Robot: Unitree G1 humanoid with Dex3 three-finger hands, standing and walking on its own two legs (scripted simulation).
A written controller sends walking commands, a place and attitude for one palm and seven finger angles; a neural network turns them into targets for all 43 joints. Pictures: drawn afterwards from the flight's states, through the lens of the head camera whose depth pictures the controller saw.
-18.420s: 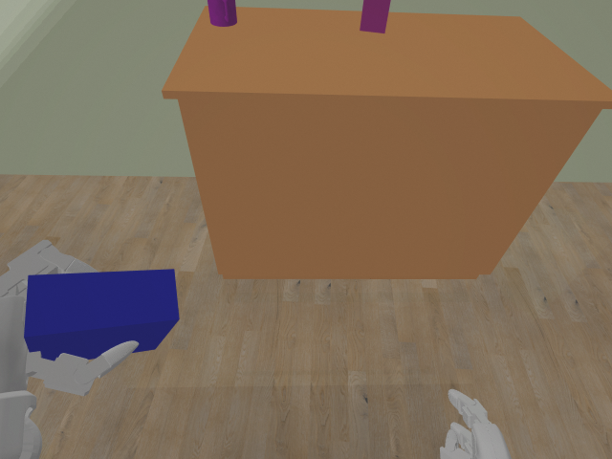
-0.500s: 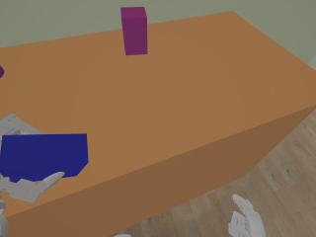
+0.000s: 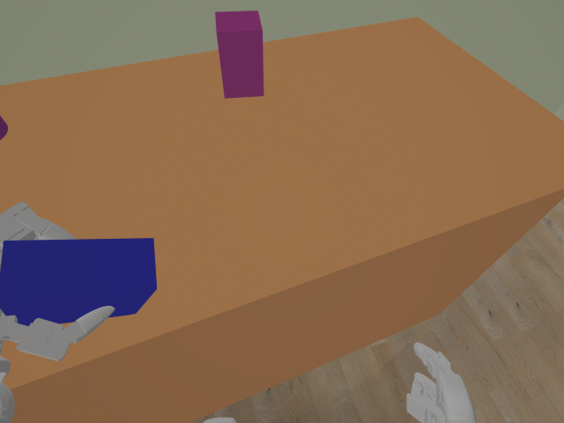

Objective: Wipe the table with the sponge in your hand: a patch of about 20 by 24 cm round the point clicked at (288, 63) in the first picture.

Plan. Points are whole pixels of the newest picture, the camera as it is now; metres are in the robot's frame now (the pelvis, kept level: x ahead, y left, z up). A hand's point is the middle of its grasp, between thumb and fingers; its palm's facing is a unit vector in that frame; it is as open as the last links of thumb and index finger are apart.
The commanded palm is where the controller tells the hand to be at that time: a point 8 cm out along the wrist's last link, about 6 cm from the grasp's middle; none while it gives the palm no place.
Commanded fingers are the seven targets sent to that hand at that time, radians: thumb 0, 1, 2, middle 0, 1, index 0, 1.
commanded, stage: shuffle to correct the standing spot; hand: left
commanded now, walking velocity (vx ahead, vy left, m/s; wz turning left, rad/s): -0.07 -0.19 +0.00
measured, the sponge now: (103, 283) +0.23 +0.21 +0.14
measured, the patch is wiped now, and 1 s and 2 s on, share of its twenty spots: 0.00 0.00 0.00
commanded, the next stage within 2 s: none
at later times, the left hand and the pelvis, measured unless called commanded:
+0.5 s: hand (58, 282) +0.22 +0.24 +0.16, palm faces +0.33 -0.85 -0.41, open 9.5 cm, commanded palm +0.16 +0.28 +0.18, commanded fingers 0.00 0.10 1.30 -1.20 -1.60 -1.20 -1.60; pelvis +0.00 +0.00 +0.00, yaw +0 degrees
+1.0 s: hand (53, 288) +0.21 +0.24 +0.16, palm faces +0.34 -0.85 -0.40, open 9.5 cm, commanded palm +0.15 +0.28 +0.18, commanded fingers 0.00 0.10 1.30 -1.20 -1.60 -1.20 -1.60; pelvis -0.01 +0.00 +0.00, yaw +0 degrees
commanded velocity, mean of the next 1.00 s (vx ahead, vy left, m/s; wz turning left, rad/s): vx -0.07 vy -0.19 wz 0.00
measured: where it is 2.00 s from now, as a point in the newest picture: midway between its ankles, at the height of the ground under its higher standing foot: outside the picture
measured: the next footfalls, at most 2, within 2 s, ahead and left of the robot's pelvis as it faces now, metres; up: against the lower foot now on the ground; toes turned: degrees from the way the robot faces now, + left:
none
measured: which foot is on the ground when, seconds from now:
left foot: down 0.00-1.00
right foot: down 0.00-1.00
